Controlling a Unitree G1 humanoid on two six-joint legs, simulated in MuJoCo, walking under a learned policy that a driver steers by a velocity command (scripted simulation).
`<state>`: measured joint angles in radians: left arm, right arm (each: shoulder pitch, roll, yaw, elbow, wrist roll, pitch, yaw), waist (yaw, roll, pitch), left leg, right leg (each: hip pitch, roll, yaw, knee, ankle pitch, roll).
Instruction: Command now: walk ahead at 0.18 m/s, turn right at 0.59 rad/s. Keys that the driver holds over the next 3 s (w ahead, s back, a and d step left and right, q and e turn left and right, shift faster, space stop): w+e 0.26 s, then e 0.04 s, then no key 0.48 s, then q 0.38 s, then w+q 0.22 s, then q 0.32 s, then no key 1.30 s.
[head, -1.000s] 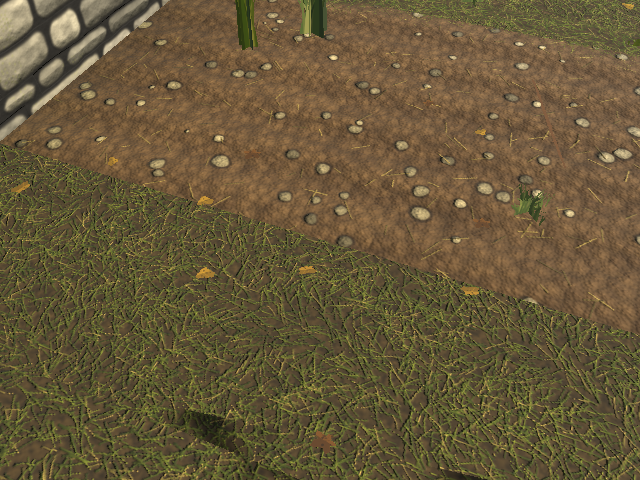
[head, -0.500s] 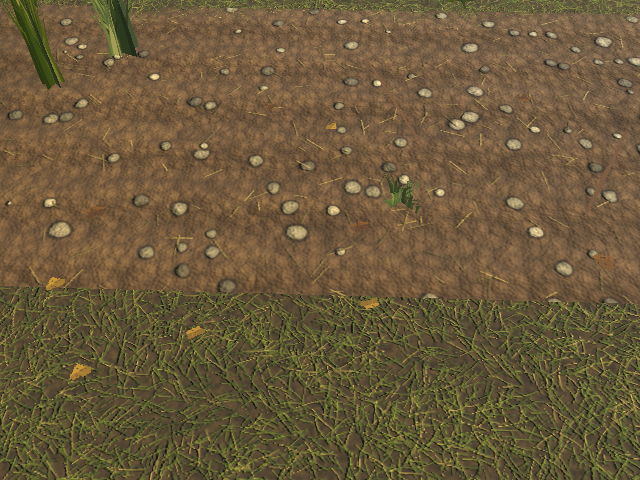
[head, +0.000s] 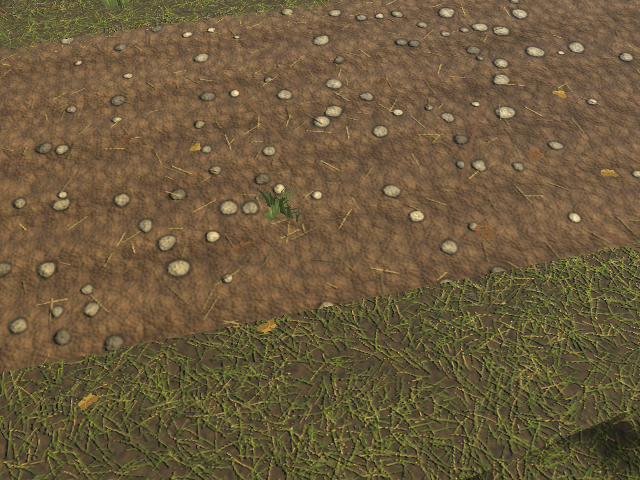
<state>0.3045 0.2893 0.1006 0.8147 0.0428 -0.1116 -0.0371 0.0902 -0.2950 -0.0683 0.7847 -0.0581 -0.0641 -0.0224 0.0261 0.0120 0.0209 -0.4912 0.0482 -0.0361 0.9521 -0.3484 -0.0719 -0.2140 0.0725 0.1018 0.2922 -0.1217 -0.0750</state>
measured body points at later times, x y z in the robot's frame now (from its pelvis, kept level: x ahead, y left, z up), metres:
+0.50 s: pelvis +0.13 +0.03 -0.02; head +0.15 +0.03 +0.43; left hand +0.36 +0.20 -0.12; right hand +0.05 -0.20 -0.16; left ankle +0.00 +0.14 -0.75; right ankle +0.20 -0.13 -0.70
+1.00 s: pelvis +0.29 -0.07 -0.16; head +0.32 -0.08 +0.29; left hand +0.44 +0.15 -0.30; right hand +0.32 -0.34 -0.30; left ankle +0.34 +0.07 -0.78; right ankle +0.36 -0.19 -0.89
